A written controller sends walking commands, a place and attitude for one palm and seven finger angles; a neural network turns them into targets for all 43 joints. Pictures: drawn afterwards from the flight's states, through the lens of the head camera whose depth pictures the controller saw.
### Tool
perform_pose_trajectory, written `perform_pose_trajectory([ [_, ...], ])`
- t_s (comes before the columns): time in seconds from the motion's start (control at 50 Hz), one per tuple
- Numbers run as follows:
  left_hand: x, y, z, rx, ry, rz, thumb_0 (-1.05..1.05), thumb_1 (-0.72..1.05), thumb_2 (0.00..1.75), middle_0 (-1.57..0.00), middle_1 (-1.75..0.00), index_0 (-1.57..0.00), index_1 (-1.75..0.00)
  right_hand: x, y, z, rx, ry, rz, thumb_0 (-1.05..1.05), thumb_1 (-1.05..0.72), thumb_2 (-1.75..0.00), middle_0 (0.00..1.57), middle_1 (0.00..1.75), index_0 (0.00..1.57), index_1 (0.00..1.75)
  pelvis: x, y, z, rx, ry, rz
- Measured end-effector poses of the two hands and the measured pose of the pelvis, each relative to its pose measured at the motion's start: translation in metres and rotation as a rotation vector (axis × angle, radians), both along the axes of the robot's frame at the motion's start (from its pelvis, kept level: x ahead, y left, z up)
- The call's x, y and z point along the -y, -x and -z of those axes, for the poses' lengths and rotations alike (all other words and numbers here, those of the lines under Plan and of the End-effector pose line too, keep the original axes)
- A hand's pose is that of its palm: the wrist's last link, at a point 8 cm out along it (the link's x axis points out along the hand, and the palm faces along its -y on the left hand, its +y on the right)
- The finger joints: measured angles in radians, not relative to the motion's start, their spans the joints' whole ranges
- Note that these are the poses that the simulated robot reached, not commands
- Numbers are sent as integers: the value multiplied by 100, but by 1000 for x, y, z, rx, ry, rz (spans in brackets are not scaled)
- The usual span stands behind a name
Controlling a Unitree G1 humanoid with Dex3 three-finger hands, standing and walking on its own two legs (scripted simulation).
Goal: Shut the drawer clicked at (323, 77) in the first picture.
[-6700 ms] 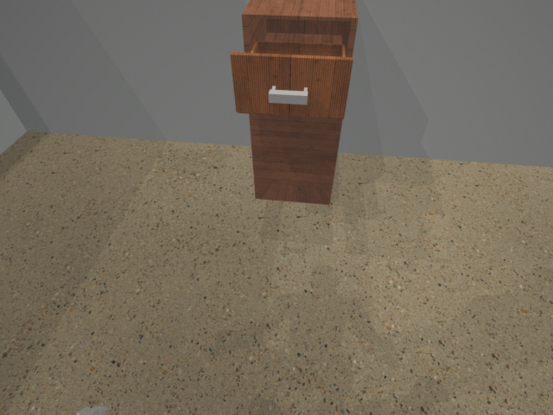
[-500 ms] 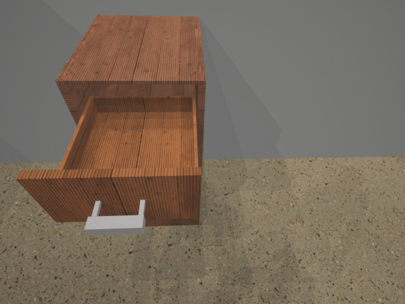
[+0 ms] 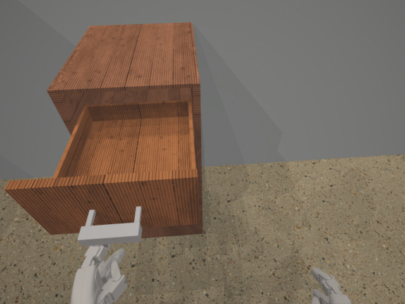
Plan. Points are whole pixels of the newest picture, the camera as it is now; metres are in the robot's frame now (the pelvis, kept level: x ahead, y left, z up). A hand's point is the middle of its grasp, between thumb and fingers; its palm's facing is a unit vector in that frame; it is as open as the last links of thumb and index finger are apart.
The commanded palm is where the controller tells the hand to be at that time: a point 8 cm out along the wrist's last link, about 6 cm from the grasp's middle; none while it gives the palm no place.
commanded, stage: raise the hand and make a fist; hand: left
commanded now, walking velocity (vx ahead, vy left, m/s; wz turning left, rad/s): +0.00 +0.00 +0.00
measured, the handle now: (113, 223) +0.27 +0.19 +0.03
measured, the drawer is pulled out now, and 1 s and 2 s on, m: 0.30 0.30 0.30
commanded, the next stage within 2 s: bring the fist close to the handle in 1.64 s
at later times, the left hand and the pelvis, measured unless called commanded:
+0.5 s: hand out of the picture +0.13 +0.13 +0.03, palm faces +0.10 -0.99 -0.06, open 4.2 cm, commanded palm +0.07 +0.19 +0.05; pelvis -0.02 -0.04 -0.04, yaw +2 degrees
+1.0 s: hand out of the picture +0.12 +0.15 +0.09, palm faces +0.12 -0.99 -0.05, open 3.1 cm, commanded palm +0.05 +0.20 +0.11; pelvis -0.01 -0.01 -0.01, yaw +2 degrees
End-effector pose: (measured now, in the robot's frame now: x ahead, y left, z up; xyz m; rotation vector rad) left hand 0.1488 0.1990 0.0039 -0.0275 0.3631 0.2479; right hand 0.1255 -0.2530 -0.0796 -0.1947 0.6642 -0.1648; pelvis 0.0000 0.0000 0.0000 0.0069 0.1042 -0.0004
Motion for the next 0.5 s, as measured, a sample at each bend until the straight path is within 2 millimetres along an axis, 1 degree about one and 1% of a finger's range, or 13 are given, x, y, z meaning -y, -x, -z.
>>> perform_pose_trajectory([
  [0.04,13,11,9,72,53,31,2,94,90,-33,-45,-29,-45,4,-26,-9,69,22,-37,2,-92,-90,20,30,20,30,5,2,11,-33,-1,10],
  [0.1,26,34,3,193,26,94,2,93,90,-39,-51,-35,-51,5,-62,-18,153,55,-107,2,-91,-90,20,30,19,30,12,5,27,-63,4,5],
  [0.14,25,47,-5,265,-37,104,2,92,90,-43,-55,-39,-55,2,-82,-17,188,60,-150,2,-91,-90,20,30,19,30,16,9,37,-78,9,-5],
  [0.18,19,56,-8,313,-84,84,2,91,90,-47,-60,-44,-59,-3,-97,-12,211,48,-186,1,-91,-90,20,30,19,30,21,14,46,-89,12,-19],
  [0.24,11,63,-10,332,-108,48,1,90,90,-53,-66,-52,-66,-16,-108,-1,223,10,-226,1,-91,-90,20,30,19,30,27,20,55,-104,22,-38],
  [0.3,13,59,-15,328,-99,70,2,90,90,-59,-73,-58,-72,-28,-103,10,203,-36,-241,1,-91,-90,20,30,19,30,33,22,56,-108,28,-50],
  [0.38,22,47,-25,308,-84,144,2,90,90,-67,-81,-66,-81,-32,-80,23,133,-93,-203,1,-91,-90,20,30,20,30,39,21,50,-100,26,-52],
  [0.44,22,42,-31,281,-83,168,2,90,90,-73,-88,-73,-87,-26,-57,30,66,-110,-146,2,-91,-90,20,30,20,30,42,20,43,-87,19,-47],
  [0.5,16,43,-35,255,-92,154,2,90,90,-79,-94,-79,-94,-12,-36,34,12,-101,-87,2,-90,-90,20,30,20,30,43,19,38,-73,13,-42],
])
